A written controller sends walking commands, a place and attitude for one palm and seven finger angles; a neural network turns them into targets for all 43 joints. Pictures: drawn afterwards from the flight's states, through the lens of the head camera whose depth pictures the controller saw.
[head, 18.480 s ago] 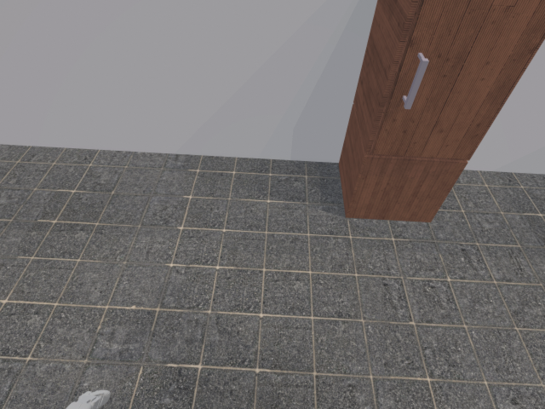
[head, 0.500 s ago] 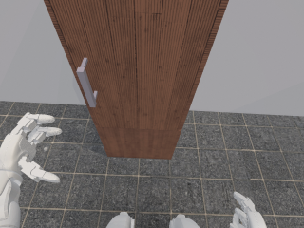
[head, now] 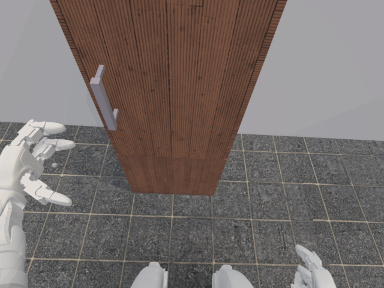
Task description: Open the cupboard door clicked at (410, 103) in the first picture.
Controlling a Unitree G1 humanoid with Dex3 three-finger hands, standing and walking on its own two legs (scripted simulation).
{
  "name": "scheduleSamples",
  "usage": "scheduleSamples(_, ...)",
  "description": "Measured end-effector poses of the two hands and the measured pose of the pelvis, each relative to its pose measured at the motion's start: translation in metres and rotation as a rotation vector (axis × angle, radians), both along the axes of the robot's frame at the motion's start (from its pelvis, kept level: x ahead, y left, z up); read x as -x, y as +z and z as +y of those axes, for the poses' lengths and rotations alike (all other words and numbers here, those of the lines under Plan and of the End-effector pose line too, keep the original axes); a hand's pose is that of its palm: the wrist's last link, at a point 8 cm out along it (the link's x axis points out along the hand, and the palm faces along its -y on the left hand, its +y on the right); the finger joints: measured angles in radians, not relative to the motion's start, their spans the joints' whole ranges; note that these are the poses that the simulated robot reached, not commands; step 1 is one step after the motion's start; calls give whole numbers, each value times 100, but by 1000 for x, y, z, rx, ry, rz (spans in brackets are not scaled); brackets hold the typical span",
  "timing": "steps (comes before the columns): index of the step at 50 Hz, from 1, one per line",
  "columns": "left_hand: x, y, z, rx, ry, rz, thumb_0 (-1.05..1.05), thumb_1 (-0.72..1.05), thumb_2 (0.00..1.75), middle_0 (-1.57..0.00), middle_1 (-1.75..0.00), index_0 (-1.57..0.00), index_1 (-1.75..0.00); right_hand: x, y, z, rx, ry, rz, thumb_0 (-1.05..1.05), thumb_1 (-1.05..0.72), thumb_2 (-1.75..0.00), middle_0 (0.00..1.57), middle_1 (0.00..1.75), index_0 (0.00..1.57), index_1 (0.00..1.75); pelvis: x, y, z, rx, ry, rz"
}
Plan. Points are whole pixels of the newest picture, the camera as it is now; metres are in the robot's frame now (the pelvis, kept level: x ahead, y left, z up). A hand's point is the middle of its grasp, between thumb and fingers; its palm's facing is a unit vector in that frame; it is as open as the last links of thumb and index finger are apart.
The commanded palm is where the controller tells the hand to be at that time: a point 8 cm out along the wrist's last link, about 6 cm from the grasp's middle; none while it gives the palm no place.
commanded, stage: move the hooked fingers beside the handle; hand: left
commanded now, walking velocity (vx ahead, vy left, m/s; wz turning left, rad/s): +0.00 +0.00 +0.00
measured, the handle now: (107, 100) +0.51 +0.23 +0.04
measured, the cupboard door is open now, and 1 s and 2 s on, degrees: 0 0 0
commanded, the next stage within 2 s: none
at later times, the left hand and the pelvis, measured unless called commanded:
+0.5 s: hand (66, 139) +0.39 +0.28 +0.05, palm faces +0.01 -1.00 -0.01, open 14.0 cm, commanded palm +0.36 +0.33 +0.06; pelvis +0.00 +0.02 +0.00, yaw -1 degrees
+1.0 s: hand (74, 120) +0.44 +0.28 +0.05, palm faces +0.02 -1.00 -0.01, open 14.0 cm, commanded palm +0.42 +0.33 +0.05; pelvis +0.00 +0.02 -0.01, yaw -2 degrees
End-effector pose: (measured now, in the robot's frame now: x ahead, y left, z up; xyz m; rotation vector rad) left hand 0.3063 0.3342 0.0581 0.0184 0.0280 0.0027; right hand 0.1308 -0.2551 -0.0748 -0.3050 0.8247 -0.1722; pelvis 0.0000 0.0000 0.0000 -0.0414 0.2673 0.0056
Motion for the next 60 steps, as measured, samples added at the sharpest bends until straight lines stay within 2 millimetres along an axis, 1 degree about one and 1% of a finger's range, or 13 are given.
scheduleSamples(4,-10,-2,0,12,-3,18,-1,-50,30,-30,-120,-30,-120,10,0,1,-3,-22,22,1,-90,-90,20,30,21,30,-1,1,4,-2,-9,7)
scheduleSamples(12,-24,-6,7,7,29,14,-1,-50,30,-30,-120,-30,-120,25,-4,6,2,-41,84,1,-90,-90,20,30,21,30,-1,0,11,2,-12,21)
scheduleSamples(24,-60,-8,2,15,2,14,-1,-50,30,-30,-120,-30,-120,39,-9,13,7,-69,152,1,-90,-90,20,30,21,30,-2,-1,19,10,-14,42)
scheduleSamples(30,-70,-4,4,9,16,0,-1,-50,30,-30,-120,-30,-120,47,-10,14,-1,-84,182,1,-90,-90,20,30,21,30,-3,0,21,10,-22,49)
scheduleSamples(37,-85,-12,6,15,22,27,-1,-50,30,-30,-120,-30,-120,60,-16,11,13,-91,245,1,-90,-90,20,30,21,30,1,-5,20,13,-16,64)
scheduleSamples(43,-99,-6,-1,4,5,-16,-1,-50,30,-30,-120,-30,-120,73,-20,6,20,-115,293,0,-90,-90,20,30,21,30,1,-7,19,15,-20,76)
scheduleSamples(50,-115,-9,2,9,23,29,-1,-50,30,-30,-120,-30,-120,88,-22,1,23,-145,336,0,-90,-90,20,30,21,30,3,-9,15,14,-24,90)
scheduleSamples(57,-126,-2,2,1,20,-17,-1,-50,30,-30,-120,-30,-120,104,-26,-2,26,-159,400,0,-90,-90,20,30,21,30,4,-12,13,15,-28,107)
scheduleSamples(60,-133,-6,0,14,16,8,-1,-50,30,-30,-120,-30,-120,109,-28,-3,29,-166,419,0,-90,-90,20,30,21,30,5,-14,12,16,-26,113)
